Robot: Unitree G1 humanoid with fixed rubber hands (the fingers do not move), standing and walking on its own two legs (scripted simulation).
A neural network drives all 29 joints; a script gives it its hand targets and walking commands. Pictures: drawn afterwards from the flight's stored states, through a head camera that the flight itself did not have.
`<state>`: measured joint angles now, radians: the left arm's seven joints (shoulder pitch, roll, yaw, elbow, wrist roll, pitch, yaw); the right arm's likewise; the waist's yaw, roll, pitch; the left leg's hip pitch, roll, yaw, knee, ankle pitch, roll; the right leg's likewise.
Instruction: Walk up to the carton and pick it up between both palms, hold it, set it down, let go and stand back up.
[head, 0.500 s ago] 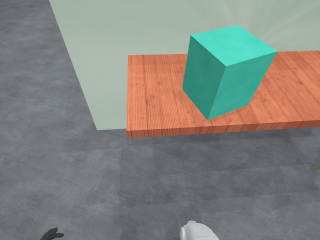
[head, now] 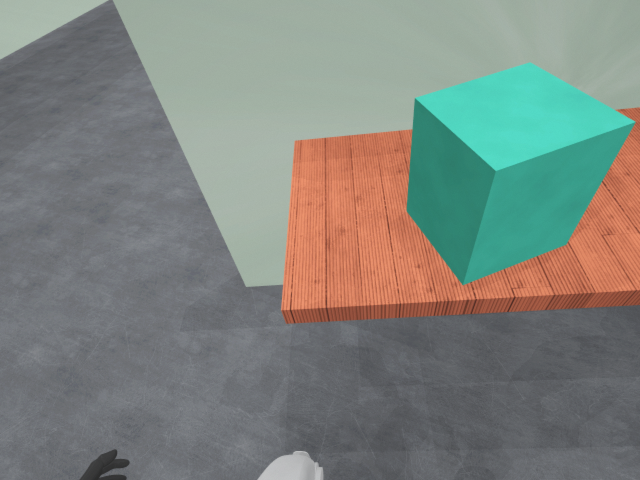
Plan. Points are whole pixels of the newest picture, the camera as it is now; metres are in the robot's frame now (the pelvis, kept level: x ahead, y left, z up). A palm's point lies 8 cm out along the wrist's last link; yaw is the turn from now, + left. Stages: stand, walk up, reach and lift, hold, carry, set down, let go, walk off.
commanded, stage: walk up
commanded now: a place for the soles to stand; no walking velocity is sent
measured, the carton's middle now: (495, 176) +0.56 -0.28 +0.02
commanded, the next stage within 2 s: none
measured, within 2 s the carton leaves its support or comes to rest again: neither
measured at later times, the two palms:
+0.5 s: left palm out of the picture +0.06 +0.32 -0.12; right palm out of the picture +0.02 -0.32 -0.10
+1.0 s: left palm out of the picture +0.03 +0.33 -0.09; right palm out of the picture +0.03 -0.30 -0.11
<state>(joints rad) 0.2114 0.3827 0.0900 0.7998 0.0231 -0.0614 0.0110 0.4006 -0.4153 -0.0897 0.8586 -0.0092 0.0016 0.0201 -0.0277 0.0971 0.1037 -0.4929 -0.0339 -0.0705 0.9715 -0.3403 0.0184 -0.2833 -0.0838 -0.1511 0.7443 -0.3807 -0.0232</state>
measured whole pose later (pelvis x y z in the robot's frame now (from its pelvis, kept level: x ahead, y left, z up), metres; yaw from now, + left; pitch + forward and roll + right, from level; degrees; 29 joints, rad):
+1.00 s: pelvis -0.04 +0.01 -0.01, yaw +4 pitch -3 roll +1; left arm 0.22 0.38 0.09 0.81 0.02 -0.01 0.00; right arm 0.30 -0.39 -0.09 0.83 -0.03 -0.04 0.00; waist -0.01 0.00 0.12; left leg -0.37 -0.06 -0.07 0.76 -0.34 0.01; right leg -0.30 -0.12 -0.16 0.84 -0.47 -0.02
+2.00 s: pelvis -0.04 -0.13 -0.04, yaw +2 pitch -4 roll +4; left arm 0.21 0.43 0.11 0.81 0.06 0.07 -0.10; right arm 0.30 -0.49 -0.07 0.86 -0.02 -0.08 -0.11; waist 0.02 -0.15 0.14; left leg -0.45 0.08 -0.15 0.99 -0.47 -0.01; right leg -0.49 -0.07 -0.10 1.04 -0.48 -0.05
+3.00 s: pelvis +0.06 -0.51 +0.02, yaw -2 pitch -4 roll +2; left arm 0.33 0.36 0.12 0.87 0.01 -0.03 0.05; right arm 0.30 -0.44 -0.08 0.91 -0.02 0.00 -0.01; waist -0.04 0.10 0.17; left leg -0.33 -0.07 -0.03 0.63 -0.19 0.03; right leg -0.28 0.06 -0.11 0.93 -0.24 0.24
